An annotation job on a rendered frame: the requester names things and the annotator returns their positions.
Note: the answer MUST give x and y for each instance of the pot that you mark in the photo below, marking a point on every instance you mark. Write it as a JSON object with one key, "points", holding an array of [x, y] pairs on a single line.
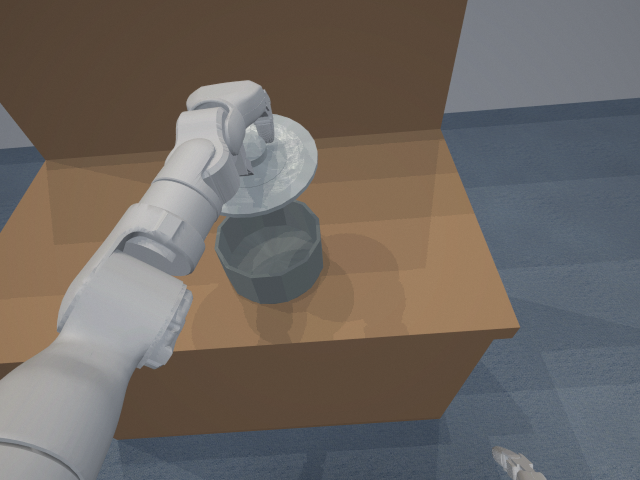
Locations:
{"points": [[271, 258]]}

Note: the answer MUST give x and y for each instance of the left robot upper arm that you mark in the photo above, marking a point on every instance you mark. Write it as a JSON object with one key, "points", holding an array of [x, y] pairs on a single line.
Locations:
{"points": [[59, 410]]}

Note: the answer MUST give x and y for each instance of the robot right hand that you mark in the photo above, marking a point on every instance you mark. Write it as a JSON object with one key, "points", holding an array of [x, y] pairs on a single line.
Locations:
{"points": [[517, 466]]}

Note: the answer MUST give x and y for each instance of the robot left hand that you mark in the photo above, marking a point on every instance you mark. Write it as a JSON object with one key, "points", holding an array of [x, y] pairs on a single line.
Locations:
{"points": [[254, 105]]}

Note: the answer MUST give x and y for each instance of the knob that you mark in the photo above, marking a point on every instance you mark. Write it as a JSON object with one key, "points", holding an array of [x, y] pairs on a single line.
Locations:
{"points": [[255, 147]]}

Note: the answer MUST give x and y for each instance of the left robot forearm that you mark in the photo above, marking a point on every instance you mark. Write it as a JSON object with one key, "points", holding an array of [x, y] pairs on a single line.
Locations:
{"points": [[168, 226]]}

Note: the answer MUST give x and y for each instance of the table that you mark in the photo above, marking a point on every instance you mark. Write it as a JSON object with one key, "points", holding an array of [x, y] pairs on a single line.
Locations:
{"points": [[409, 297]]}

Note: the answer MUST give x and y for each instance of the lid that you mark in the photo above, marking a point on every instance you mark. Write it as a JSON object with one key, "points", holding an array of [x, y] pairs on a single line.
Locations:
{"points": [[287, 171]]}

